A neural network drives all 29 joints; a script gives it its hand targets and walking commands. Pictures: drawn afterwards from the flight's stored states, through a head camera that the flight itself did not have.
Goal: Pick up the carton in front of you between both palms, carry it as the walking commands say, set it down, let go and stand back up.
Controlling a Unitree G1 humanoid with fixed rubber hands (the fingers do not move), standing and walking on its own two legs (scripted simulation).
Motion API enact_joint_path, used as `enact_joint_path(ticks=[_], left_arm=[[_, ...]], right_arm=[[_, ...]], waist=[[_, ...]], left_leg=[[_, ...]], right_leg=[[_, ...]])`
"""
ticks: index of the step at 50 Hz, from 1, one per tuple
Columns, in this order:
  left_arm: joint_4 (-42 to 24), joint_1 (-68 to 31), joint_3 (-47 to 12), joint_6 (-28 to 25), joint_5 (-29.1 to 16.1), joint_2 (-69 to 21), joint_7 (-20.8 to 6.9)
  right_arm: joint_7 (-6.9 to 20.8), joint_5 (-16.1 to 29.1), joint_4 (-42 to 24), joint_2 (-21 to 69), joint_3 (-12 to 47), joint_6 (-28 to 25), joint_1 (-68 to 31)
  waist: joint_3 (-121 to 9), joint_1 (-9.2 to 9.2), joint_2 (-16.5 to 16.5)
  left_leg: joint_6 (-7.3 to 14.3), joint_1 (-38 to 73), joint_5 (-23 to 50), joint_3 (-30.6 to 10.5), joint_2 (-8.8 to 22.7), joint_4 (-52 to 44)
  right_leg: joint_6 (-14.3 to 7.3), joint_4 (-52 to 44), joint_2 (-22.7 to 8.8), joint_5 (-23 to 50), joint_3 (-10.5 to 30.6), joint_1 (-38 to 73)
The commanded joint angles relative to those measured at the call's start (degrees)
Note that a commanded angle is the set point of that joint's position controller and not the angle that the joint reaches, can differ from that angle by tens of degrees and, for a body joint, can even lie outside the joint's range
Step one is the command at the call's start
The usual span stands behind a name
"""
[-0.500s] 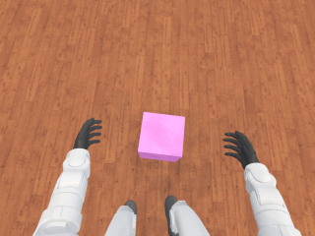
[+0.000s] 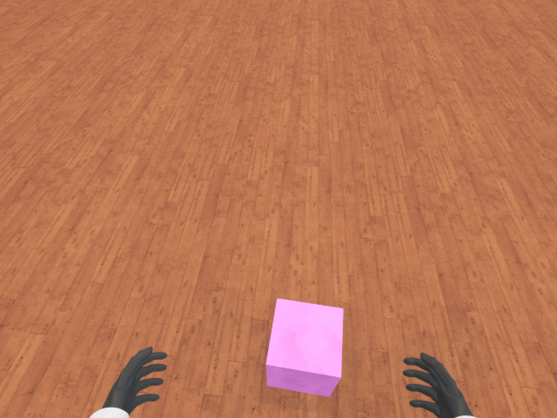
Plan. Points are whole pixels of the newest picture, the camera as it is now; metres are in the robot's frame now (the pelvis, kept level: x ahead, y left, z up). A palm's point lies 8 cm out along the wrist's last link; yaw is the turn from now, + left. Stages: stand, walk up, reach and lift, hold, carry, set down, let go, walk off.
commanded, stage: let go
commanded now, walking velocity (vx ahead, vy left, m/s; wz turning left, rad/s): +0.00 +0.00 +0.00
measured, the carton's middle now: (303, 348) +0.43 -0.07 -0.65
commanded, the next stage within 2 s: stand in 0.38 s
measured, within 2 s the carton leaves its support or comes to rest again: neither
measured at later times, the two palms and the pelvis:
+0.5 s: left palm out of the picture +0.14 +0.24 -0.08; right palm out of the picture +0.15 -0.28 -0.07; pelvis +0.00 -0.02 -0.01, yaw +0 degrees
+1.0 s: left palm out of the picture +0.13 +0.27 -0.09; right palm out of the picture +0.14 -0.31 -0.10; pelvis +0.01 -0.02 +0.00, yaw +1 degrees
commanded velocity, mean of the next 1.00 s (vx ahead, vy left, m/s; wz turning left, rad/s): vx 0.00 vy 0.00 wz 0.00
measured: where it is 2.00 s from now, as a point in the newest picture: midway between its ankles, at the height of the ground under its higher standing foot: outside the picture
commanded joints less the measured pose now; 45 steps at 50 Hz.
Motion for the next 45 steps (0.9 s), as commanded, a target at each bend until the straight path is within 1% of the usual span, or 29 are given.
enact_joint_path(ticks=[1, 5, 10, 11, 12, 15, 19, 20, 21, 22, 23, 24, 25, 27, 29, 32, 38, 45], left_arm=[[-6.5, -2.4, 0.5, 0.6, -0.4, 4.1, -0.7], [-7.1, -3.1, 0.4, 2.0, -0.3, 4.5, -0.9], [-7.1, -2.6, 0.9, 3.0, 0.4, 4.7, -0.8], [-3.5, 0.7, 0.9, 1.3, -0.5, 4.4, 0.3], [-4.9, 0.1, 1.1, 1.0, -0.1, 4.8, 0.9], [-5.4, -0.9, 0.4, 1.0, -0.5, 5.0, 1.2], [-5.1, -1.6, 0.1, 1.4, -0.8, 5.4, 1.2], [2.9, -0.6, 2.8, -0.3, 2.2, 13.0, 3.3], [3.3, 0.1, 2.8, -1.2, 2.7, 14.0, 3.9], [4.0, -1.0, 2.5, -1.9, 2.9, 13.3, 3.9], [4.5, -1.7, 2.3, -2.5, 3.0, 12.8, 3.9], [5.1, -2.5, 2.1, -2.9, 2.9, 12.5, 3.9], [5.8, -3.1, 2.0, -3.2, 2.8, 12.5, 3.7], [7.3, -3.5, 2.0, -3.8, 2.5, 12.6, 3.5], [8.7, -3.3, 1.9, -4.1, 2.3, 13.0, 3.5], [10.6, -3.0, 1.9, -4.3, 2.1, 13.9, 3.7], [13.8, -2.9, 1.8, -4.4, 1.8, 15.4, 4.2], [16.5, -3.6, 1.4, -4.6, 1.7, 16.1, 4.4]], right_arm=[[-0.1, -0.9, -5.2, -6.0, -2.4, 0.7, -1.7], [-0.2, -1.5, -5.2, -5.8, -2.7, 2.2, -2.0], [-0.1, -1.5, -5.7, -5.7, -2.6, 3.1, -2.4], [-1.8, -2.5, -9.4, -8.1, -2.9, 6.0, -5.3], [-2.4, -2.2, -8.6, -7.2, -2.2, 6.7, -3.4], [-3.1, -1.6, -8.8, -6.1, -0.9, 7.6, -3.4], [-3.6, -1.4, -8.8, -5.6, -0.7, 8.4, -3.8], [-5.5, -1.8, -0.7, -13.0, -3.0, 3.6, -5.7], [-5.9, -2.2, 0.0, -12.6, -3.0, 1.5, -4.4], [-5.8, -2.5, 1.4, -11.6, -2.6, 0.1, -4.3], [-5.6, -2.5, 2.6, -11.4, -2.4, -0.9, -4.3], [-5.4, -2.4, 3.6, -11.2, -2.4, -1.7, -4.5], [-5.1, -2.4, 4.6, -11.7, -2.3, -2.4, -4.7], [-4.9, -2.5, 6.2, -12.2, -2.1, -3.3, -4.9], [-5.0, -2.5, 7.6, -12.9, -2.0, -3.8, -4.8], [-5.4, -2.6, 9.6, -14.0, -1.9, -4.2, -4.2], [-6.0, -2.4, 13.0, -15.5, -1.6, -4.7, -3.4], [-6.3, -2.2, 15.8, -16.1, -1.1, -4.9, -3.6]], waist=[[-2.0, -0.29, 0.2], [-0.3, -0.56, -0.3], [-0.2, -0.09, 0.9], [-3.6, -0.01, -0.2], [-3.1, 0.54, 1.2], [-2.1, 0.52, 1.4], [-0.9, 0.36, 1.0], [0.3, 1.19, 3.6], [-0.6, 0.73, 1.8], [-1.2, 0.46, 0.7], [-1.2, 0.3, 0.1], [-1.5, 0.28, -0.5], [-2.7, 0.11, -0.6], [-4.1, 0.26, -0.4], [-5.5, 0.47, -0.5], [-6.7, 0.56, -1.1], [-6.7, 0.41, -0.9], [-6.3, 0.49, -0.3]], left_leg=[[-2.3, 1.0, 12.1, 0.0, 0.6, -5.3], [-2.2, 1.2, 11.3, 0.2, 0.5, -5.2], [-2.2, 1.8, 12.7, 0.2, 0.3, -4.7], [-2.6, 5.2, 17.9, -0.3, 0.6, -3.0], [-2.9, 5.0, 19.5, -0.2, 0.4, -2.1], [-2.5, 4.4, 18.4, 0.2, 0.0, -2.1], [-1.9, 3.4, 15.4, 0.7, -0.3, -2.5], [-2.4, -4.1, 6.9, -0.7, 2.8, 0.1], [-2.2, -3.3, 2.9, -1.3, 2.8, 0.2], [-2.1, -3.4, -0.7, -1.9, 3.0, 0.0], [-1.9, -3.2, -2.4, -2.5, 3.1, -0.1], [-1.7, -2.8, -2.6, -2.8, 3.2, 0.2], [-1.4, -2.1, -1.1, -3.1, 3.4, 0.5], [-1.1, -1.7, 3.2, -3.5, 4.0, 0.7], [-1.1, -1.2, 8.0, -3.8, 4.5, 1.0], [-1.0, -0.4, 12.5, -4.0, 4.9, 1.3], [-1.0, 0.7, 16.9, -4.3, 5.4, 1.1], [-1.0, 1.2, 19.3, -4.5, 5.6, 0.3]], right_leg=[[-0.1, -1.8, 3.0, 9.3, -3.5, 4.6], [-0.1, -1.7, 3.1, 9.0, -3.6, 5.6], [-0.1, -1.4, 2.8, 10.3, -3.3, 7.3], [0.0, 0.5, 4.1, 9.6, -3.8, 6.0], [0.1, 0.7, 4.0, 9.4, -3.6, 5.4], [0.1, 0.4, 3.9, 9.5, -3.1, 4.2], [0.3, 0.0, 3.5, 9.5, -2.8, 3.8], [0.8, -0.2, -2.0, 6.9, 0.0, -2.6], [0.1, -0.7, -2.8, 4.7, 1.3, -2.9], [-0.3, -1.5, -3.0, 0.1, 2.2, -4.7], [-0.6, -2.3, -3.0, -3.6, 2.8, -5.8], [-0.8, -2.6, -3.1, -5.1, 3.2, -6.4], [-1.1, -2.4, -3.2, -4.2, 3.3, -6.1], [-1.3, -1.3, -3.4, 0.8, 3.2, -4.8], [-1.4, -0.2, -3.6, 6.5, 3.0, -3.1], [-1.4, 0.6, -3.8, 11.7, 2.9, -1.2], [-1.5, 0.8, -4.3, 16.4, 3.1, 0.8], [-1.7, 0.4, -4.7, 18.9, 3.1, 2.7]])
